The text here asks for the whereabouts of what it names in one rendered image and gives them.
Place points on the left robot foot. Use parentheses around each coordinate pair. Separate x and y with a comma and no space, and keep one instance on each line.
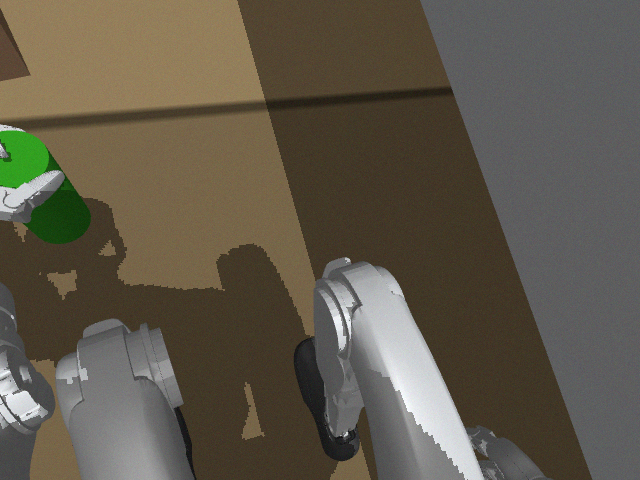
(186,437)

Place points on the left robot arm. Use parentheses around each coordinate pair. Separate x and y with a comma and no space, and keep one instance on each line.
(26,398)

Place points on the right robot foot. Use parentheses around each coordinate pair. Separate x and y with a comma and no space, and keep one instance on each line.
(312,389)

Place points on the left robot hand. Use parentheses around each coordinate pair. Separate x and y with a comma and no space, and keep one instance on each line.
(16,205)

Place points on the right robot hand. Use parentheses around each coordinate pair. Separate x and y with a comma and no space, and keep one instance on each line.
(507,461)

